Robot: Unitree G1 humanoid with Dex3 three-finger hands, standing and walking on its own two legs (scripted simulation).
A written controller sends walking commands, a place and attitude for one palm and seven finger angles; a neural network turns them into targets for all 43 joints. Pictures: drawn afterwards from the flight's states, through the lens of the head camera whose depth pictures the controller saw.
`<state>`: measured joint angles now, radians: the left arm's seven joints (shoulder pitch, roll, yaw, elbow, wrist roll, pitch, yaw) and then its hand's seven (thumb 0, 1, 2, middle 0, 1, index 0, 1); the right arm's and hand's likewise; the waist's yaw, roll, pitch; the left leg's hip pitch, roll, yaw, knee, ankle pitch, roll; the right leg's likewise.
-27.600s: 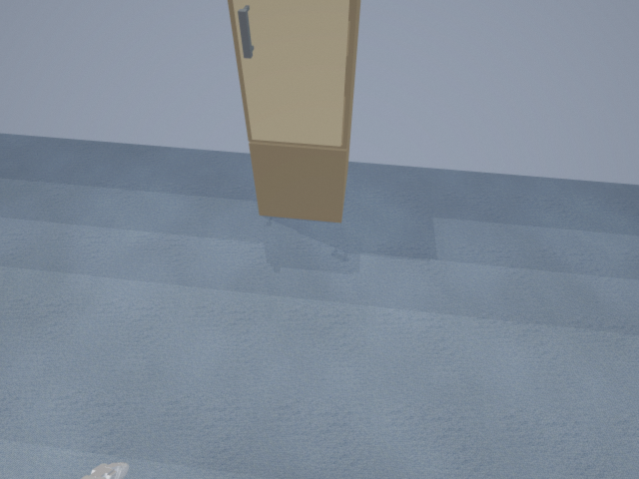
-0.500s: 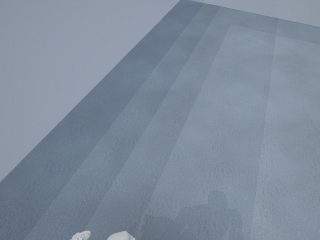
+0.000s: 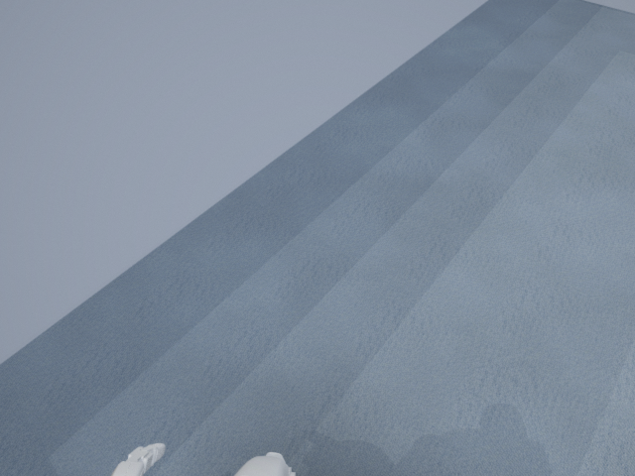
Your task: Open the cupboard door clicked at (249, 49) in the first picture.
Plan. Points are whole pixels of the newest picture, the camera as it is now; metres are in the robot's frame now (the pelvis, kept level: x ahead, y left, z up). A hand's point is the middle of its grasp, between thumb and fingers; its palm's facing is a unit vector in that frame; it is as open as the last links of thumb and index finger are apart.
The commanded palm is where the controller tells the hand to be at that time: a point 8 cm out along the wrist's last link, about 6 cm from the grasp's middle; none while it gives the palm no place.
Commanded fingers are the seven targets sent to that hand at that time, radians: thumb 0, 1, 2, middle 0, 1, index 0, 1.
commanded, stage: turn to face it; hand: left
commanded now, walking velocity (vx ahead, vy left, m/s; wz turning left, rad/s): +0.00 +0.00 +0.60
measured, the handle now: out of the picture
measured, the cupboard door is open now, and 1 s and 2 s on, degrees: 53 53 53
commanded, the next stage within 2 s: none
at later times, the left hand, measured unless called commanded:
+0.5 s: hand out of the picture -0.01 +0.23 -0.17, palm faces +0.36 -0.90 -0.24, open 7.4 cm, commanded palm none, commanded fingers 0.00 0.90 0.90 -0.20 -0.30 -0.20 -0.30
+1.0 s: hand out of the picture +0.01 +0.16 -0.14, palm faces +0.57 -0.79 -0.25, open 7.4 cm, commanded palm none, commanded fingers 0.00 0.90 0.90 -0.20 -0.30 -0.20 -0.30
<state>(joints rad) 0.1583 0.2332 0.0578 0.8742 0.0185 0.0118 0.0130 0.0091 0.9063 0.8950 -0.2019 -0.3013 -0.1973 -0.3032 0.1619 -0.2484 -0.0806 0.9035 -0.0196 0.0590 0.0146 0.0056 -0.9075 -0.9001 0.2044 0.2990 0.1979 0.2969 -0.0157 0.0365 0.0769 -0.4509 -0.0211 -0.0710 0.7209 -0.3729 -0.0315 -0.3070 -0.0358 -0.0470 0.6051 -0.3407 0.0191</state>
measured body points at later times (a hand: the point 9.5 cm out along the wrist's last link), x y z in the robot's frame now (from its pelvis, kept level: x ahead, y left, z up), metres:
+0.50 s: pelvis +0.01 +0.00 +0.00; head +0.06 +0.05 +0.45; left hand -0.03 +0.27 -0.15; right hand +0.21 -0.20 -0.12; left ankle -0.02 +0.10 -0.73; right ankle +0.01 -0.15 -0.66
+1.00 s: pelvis +0.05 -0.04 +0.01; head +0.11 -0.02 +0.46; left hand -0.02 +0.20 -0.12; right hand +0.26 -0.21 -0.14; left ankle -0.04 +0.07 -0.66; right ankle +0.08 -0.15 -0.73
